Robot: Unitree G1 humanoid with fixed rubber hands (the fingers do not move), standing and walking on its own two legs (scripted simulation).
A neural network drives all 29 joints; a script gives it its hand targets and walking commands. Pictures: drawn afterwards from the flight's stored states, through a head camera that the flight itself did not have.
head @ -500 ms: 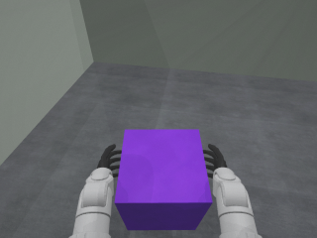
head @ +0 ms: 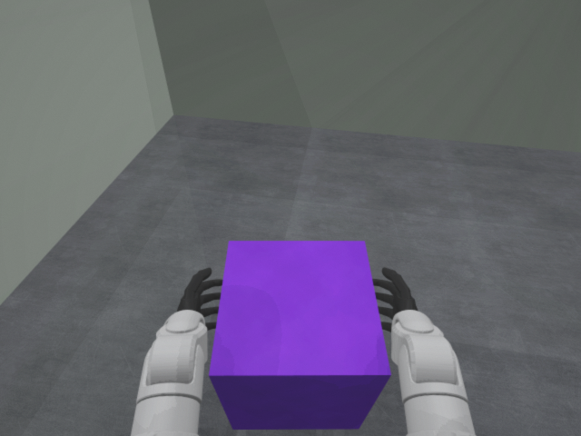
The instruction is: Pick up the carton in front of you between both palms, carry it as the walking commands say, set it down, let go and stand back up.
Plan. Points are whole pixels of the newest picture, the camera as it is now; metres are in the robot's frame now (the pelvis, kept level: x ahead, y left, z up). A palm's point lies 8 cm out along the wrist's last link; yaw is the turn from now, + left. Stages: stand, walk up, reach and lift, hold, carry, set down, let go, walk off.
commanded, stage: carry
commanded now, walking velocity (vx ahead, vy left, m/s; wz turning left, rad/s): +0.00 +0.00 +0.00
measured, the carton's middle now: (296, 338) +0.31 +0.00 -0.04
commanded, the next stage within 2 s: hold in 0.62 s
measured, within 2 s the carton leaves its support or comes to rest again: neither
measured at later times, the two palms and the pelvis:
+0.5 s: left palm (184, 327) +0.28 +0.16 +0.04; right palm (400, 326) +0.28 -0.14 +0.04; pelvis -0.01 +0.01 +0.00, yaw +0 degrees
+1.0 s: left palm (173, 337) +0.27 +0.17 +0.04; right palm (389, 319) +0.29 -0.13 +0.05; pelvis -0.04 -0.01 +0.00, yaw +7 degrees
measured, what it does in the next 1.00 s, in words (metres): stands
